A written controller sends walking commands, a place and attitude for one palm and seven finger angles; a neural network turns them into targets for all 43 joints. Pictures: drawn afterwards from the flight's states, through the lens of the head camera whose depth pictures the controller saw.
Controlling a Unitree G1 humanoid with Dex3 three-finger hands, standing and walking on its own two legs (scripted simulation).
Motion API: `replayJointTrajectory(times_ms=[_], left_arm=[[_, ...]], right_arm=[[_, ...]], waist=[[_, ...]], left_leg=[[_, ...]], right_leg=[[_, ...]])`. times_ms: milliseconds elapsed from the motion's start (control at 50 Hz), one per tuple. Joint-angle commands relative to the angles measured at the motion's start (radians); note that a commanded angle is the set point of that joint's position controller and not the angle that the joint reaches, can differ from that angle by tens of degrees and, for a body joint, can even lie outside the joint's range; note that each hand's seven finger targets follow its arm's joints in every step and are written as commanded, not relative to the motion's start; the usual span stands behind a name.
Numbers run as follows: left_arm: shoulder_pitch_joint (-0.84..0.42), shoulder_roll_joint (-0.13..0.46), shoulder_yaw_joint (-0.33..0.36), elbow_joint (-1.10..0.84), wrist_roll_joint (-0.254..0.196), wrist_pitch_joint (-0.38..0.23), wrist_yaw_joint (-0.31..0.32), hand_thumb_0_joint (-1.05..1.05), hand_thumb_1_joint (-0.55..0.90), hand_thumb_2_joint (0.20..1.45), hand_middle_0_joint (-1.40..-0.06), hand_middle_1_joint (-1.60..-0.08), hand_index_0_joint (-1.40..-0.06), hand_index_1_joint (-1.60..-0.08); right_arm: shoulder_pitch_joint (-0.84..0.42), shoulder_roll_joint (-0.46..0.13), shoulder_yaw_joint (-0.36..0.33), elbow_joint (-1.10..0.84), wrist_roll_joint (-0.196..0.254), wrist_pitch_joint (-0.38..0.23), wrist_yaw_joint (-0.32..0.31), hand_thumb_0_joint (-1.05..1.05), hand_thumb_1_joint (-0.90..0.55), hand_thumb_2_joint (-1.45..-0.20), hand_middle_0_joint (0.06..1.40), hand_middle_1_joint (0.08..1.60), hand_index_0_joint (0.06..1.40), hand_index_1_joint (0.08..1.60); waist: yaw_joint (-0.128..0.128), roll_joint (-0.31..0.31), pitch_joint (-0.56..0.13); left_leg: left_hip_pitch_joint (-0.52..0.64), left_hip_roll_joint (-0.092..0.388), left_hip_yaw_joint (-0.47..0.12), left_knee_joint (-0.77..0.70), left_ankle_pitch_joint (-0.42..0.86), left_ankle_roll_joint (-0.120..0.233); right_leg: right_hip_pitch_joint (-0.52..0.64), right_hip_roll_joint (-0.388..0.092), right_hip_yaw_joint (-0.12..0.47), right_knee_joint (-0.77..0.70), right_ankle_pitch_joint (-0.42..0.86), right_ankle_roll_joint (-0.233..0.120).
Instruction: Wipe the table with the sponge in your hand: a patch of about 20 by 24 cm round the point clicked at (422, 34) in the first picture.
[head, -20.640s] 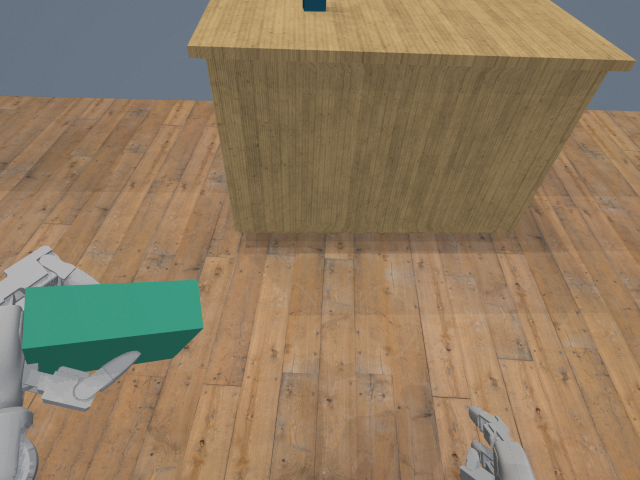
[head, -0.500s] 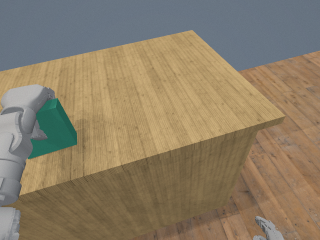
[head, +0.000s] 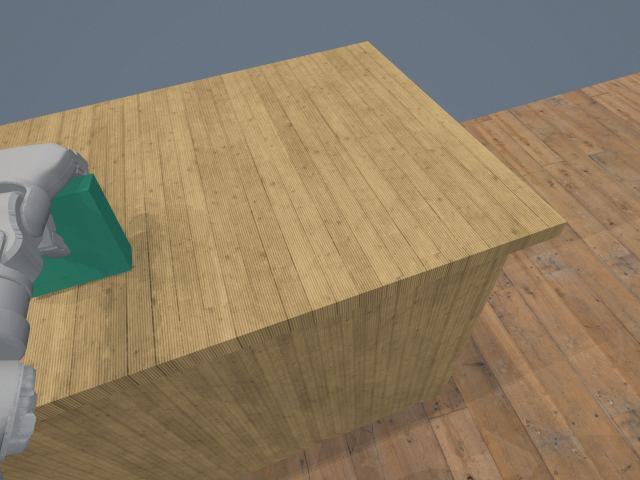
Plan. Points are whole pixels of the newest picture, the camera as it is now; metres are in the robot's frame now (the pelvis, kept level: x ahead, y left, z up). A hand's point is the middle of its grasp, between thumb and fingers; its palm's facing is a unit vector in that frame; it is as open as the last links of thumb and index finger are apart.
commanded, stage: wipe forward along the first lane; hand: left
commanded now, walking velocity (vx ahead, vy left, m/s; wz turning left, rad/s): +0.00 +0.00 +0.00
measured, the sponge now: (69, 250) +0.37 +0.36 +0.11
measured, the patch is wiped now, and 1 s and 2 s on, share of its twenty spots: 0.30 0.55 0.55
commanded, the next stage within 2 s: slide across to the middle lane in 0.44 s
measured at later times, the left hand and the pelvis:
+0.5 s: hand (51, 194) +0.41 +0.37 +0.16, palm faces -0.15 +0.03 -0.99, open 9.5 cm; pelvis +0.01 +0.01 +0.00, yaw +0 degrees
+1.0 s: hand (101, 173) +0.45 +0.32 +0.17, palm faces +0.00 +0.01 -1.00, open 9.5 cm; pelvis +0.03 +0.02 +0.01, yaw +1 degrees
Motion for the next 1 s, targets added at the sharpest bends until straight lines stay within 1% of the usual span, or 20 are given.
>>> replayJointTrajectory(times_ms=[0,40,100,140,180,200,280,300,340,380,500,540,580,640,700,740,780,840,920,980], left_arm=[[-0.291,0.243,0.071,-0.092,-0.006,0.000,0.071,0.000,0.100,1.300,-1.200,-1.600,-1.200,-1.600],[-0.320,0.268,0.091,-0.088,-0.008,-0.004,0.074,0.000,0.100,1.300,-1.200,-1.600,-1.200,-1.600],[-0.330,0.218,0.044,-0.093,0.004,-0.003,0.081,0.000,0.100,1.300,-1.200,-1.600,-1.200,-1.600],[-0.328,0.231,0.058,-0.095,0.013,-0.002,0.083,0.000,0.100,1.300,-1.200,-1.600,-1.200,-1.600],[-0.362,0.207,0.027,-0.076,0.015,0.004,0.085,0.000,0.100,1.300,-1.200,-1.600,-1.200,-1.600],[-0.340,0.233,0.057,-0.058,0.017,0.008,0.089,0.000,0.100,1.300,-1.200,-1.600,-1.200,-1.600],[-0.417,0.246,0.040,-0.028,0.019,0.015,0.089,0.000,0.100,1.300,-1.200,-1.600,-1.200,-1.600],[-0.423,0.225,0.020,-0.032,0.016,0.018,0.086,0.000,0.100,1.300,-1.200,-1.600,-1.200,-1.600],[-0.443,0.265,0.050,-0.052,0.022,0.010,0.081,0.000,0.100,1.300,-1.200,-1.600,-1.200,-1.600],[-0.430,0.267,0.043,-0.022,0.034,0.016,0.078,0.000,0.100,1.300,-1.200,-1.600,-1.200,-1.600],[-0.408,0.255,0.033,-0.028,0.040,0.009,0.054,0.000,0.100,1.300,-1.200,-1.600,-1.200,-1.600],[-0.401,0.277,0.068,-0.087,0.031,-0.011,0.052,0.000,0.100,1.300,-1.200,-1.600,-1.200,-1.600],[-0.415,0.221,0.029,-0.162,0.015,-0.023,0.060,0.000,0.100,1.300,-1.200,-1.600,-1.200,-1.600],[-0.395,0.208,0.056,-0.262,-0.032,-0.027,0.079,0.000,0.100,1.300,-1.200,-1.600,-1.200,-1.600],[-0.424,0.141,0.015,-0.296,-0.079,0.003,0.100,0.000,0.100,1.300,-1.200,-1.600,-1.200,-1.600],[-0.435,0.125,-0.001,-0.358,-0.084,0.035,0.109,0.000,0.100,1.300,-1.200,-1.600,-1.200,-1.600],[-0.480,0.090,-0.052,-0.359,-0.061,0.086,0.117,0.000,0.100,1.300,-1.200,-1.600,-1.200,-1.600],[-0.529,0.151,-0.002,-0.397,-0.065,0.140,0.126,0.000,0.100,1.300,-1.200,-1.600,-1.200,-1.600],[-0.571,0.093,-0.068,-0.392,-0.045,0.210,0.117,0.000,0.100,1.300,-1.200,-1.600,-1.200,-1.600],[-0.570,0.115,-0.049,-0.396,-0.015,0.249,0.114,0.000,0.100,1.300,-1.200,-1.600,-1.200,-1.600]], right_arm=[[-0.049,-0.136,-0.039,-0.121,-0.002,-0.030,-0.008,0.000,-0.900,-0.900,0.200,0.300,0.200,0.300],[-0.050,-0.139,-0.039,-0.114,-0.001,-0.031,-0.009,0.000,-0.900,-0.900,0.200,0.300,0.200,0.300],[-0.042,-0.137,-0.040,-0.115,-0.001,-0.028,-0.003,0.000,-0.900,-0.900,0.200,0.300,0.200,0.300],[-0.045,-0.136,-0.040,-0.116,-0.002,-0.026,-0.001,0.000,-0.900,-0.900,0.200,0.300,0.200,0.300],[-0.034,-0.137,-0.040,-0.108,0.000,-0.025,0.001,0.000,-0.900,-0.900,0.200,0.300,0.200,0.300],[-0.030,-0.140,-0.041,-0.106,-0.002,-0.023,0.001,0.000,-0.900,-0.900,0.200,0.300,0.200,0.300],[-0.023,-0.143,-0.035,-0.097,0.003,-0.029,-0.004,0.000,-0.900,-0.900,0.200,0.300,0.200,0.300],[-0.029,-0.141,-0.033,-0.101,0.003,-0.032,-0.004,0.000,-0.900,-0.900,0.200,0.300,0.200,0.300],[-0.028,-0.142,-0.032,-0.105,0.000,-0.036,-0.005,0.000,-0.900,-0.900,0.200,0.300,0.200,0.300],[-0.014,-0.143,-0.034,-0.102,-0.003,-0.031,-0.004,0.000,-0.900,-0.900,0.200,0.300,0.200,0.300],[-0.015,-0.141,-0.033,-0.113,-0.006,-0.022,-0.001,0.000,-0.900,-0.900,0.200,0.300,0.200,0.300],[-0.024,-0.139,-0.035,-0.125,-0.009,-0.021,0.000,0.000,-0.900,-0.900,0.200,0.300,0.200,0.300],[-0.029,-0.128,-0.040,-0.133,-0.009,-0.020,0.002,0.000,-0.900,-0.900,0.200,0.300,0.200,0.300],[-0.060,-0.121,-0.042,-0.147,-0.006,-0.028,0.004,0.000,-0.900,-0.900,0.200,0.300,0.200,0.300],[-0.083,-0.120,-0.042,-0.133,0.004,-0.037,0.007,0.000,-0.900,-0.900,0.200,0.300,0.200,0.300],[-0.114,-0.114,-0.034,-0.142,0.005,-0.049,0.010,0.000,-0.900,-0.900,0.200,0.300,0.200,0.300],[-0.116,-0.113,-0.032,-0.128,0.005,-0.053,0.017,0.000,-0.900,-0.900,0.200,0.300,0.200,0.300],[-0.146,-0.114,-0.021,-0.134,0.005,-0.065,0.015,0.000,-0.900,-0.900,0.200,0.300,0.200,0.300],[-0.166,-0.104,-0.008,-0.138,0.004,-0.077,0.024,0.000,-0.900,-0.900,0.200,0.300,0.200,0.300],[-0.177,-0.101,-0.001,-0.149,-0.005,-0.077,0.029,0.000,-0.900,-0.900,0.200,0.300,0.200,0.300]], waist=[[-0.016,-0.132,-0.183],[-0.019,-0.130,-0.177],[-0.025,-0.114,-0.185],[-0.018,-0.098,-0.196],[-0.033,-0.114,-0.180],[-0.024,-0.127,-0.189],[-0.042,-0.134,-0.174],[-0.042,-0.123,-0.170],[-0.033,-0.089,-0.204],[-0.037,-0.116,-0.226],[-0.034,-0.081,-0.216],[-0.016,-0.066,-0.265],[-0.022,-0.057,-0.293],[-0.006,-0.052,-0.308],[-0.020,-0.063,-0.255],[-0.008,-0.030,-0.281],[-0.020,-0.013,-0.259],[-0.005,-0.040,-0.303],[-0.008,-0.032,-0.317],[0.007,-0.037,-0.362]], left_leg=[[0.058,-0.026,-0.010,-0.055,0.035,0.046],[0.064,-0.025,-0.012,-0.065,0.039,0.048],[0.088,-0.022,-0.012,-0.065,0.054,0.047],[0.103,-0.022,-0.018,-0.073,0.077,0.047],[0.107,-0.018,-0.017,-0.072,0.058,0.047],[0.100,-0.018,-0.021,-0.073,0.058,0.047],[0.094,-0.020,-0.022,-0.085,0.027,0.048],[0.095,-0.021,-0.020,-0.087,0.018,0.048],[0.108,-0.021,-0.024,-0.090,0.048,0.045],[0.111,-0.021,-0.018,-0.076,0.070,0.048],[0.126,-0.017,-0.020,-0.075,0.095,0.046],[0.146,-0.017,-0.025,-0.075,0.155,0.045],[0.184,-0.016,-0.022,-0.061,0.188,0.046],[0.214,-0.011,-0.033,-0.066,0.235,0.046],[0.232,-0.005,-0.039,-0.077,0.189,0.041],[0.247,-0.011,-0.045,-0.086,0.228,0.036],[0.263,-0.010,-0.051,-0.092,0.208,0.027],[0.263,-0.013,-0.052,-0.101,0.230,0.024],[0.285,-0.016,-0.046,-0.095,0.273,0.015],[0.296,-0.020,-0.044,-0.090,0.349,0.005]], right_leg=[[0.088,-0.032,0.089,-0.104,0.061,-0.013],[0.073,-0.026,0.084,-0.110,0.055,-0.014],[0.057,-0.024,0.074,-0.106,0.057,-0.015],[0.050,-0.017,0.069,-0.107,0.065,-0.021],[0.030,-0.017,0.064,-0.110,0.043,-0.016],[0.039,-0.014,0.062,-0.108,0.039,-0.017],[0.020,-0.013,0.059,-0.117,0.008,-0.012],[0.018,-0.016,0.063,-0.121,0.001,-0.012],[0.035,-0.016,0.066,-0.120,0.025,-0.020],[0.053,-0.017,0.068,-0.114,0.047,-0.017],[0.053,-0.016,0.066,-0.117,0.066,-0.023],[0.088,-0.016,0.067,-0.106,0.123,-0.031],[0.100,-0.019,0.069,-0.101,0.153,-0.028],[0.113,-0.020,0.068,-0.101,0.180,-0.033],[0.079,-0.021,0.061,-0.113,0.129,-0.025],[0.097,-0.021,0.057,-0.107,0.151,-0.032],[0.070,-0.016,0.045,-0.105,0.124,-0.031],[0.119,-0.016,0.046,-0.108,0.148,-0.035],[0.131,-0.019,0.035,-0.099,0.176,-0.032],[0.170,-0.016,0.028,-0.086,0.227,-0.038]])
